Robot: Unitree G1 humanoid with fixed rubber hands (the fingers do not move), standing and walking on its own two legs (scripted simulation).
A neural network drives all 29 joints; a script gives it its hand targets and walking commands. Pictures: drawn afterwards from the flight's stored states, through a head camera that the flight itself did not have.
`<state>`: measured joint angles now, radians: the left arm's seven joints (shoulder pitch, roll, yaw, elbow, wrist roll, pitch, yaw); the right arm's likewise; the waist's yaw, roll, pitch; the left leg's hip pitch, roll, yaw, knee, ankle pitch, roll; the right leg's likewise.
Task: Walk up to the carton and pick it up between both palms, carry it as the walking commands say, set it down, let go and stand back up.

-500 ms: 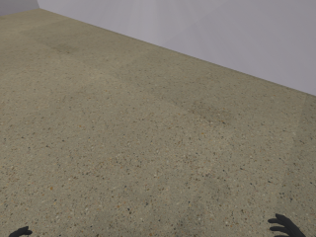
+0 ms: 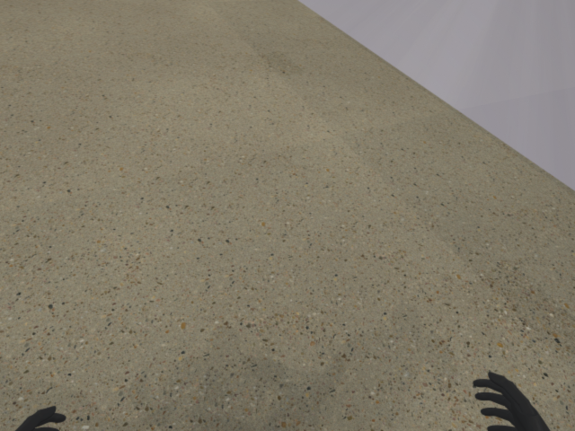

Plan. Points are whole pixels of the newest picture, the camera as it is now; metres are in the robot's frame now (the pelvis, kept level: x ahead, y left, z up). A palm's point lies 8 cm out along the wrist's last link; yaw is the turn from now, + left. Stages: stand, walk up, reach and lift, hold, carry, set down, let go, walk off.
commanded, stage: walk up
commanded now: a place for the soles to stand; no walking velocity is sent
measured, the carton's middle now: out of the picture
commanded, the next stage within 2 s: none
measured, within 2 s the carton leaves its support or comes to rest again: neither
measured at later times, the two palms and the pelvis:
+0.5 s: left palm out of the picture +0.22 +0.39 -0.02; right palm (369, 188) +0.62 -0.16 -0.03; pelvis +0.31 +0.04 +0.00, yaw +24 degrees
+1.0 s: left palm out of the picture +0.55 +0.60 -0.04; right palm (297, 137) +0.85 +0.00 -0.07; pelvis +0.61 +0.25 +0.00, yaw +34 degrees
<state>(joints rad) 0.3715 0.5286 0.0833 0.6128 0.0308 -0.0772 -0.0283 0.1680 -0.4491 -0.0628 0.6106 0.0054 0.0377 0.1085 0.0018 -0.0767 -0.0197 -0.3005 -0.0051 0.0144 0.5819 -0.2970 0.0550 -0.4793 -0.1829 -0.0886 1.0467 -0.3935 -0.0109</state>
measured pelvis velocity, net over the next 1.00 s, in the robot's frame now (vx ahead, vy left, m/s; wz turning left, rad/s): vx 0.61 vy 0.25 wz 0.60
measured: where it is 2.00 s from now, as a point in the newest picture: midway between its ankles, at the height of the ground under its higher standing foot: (121, 210)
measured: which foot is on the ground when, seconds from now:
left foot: down 0.00-0.22, up 0.24-0.68, down 0.70-1.00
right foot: up 0.00-0.20, down 0.22-0.72, up 0.74-1.00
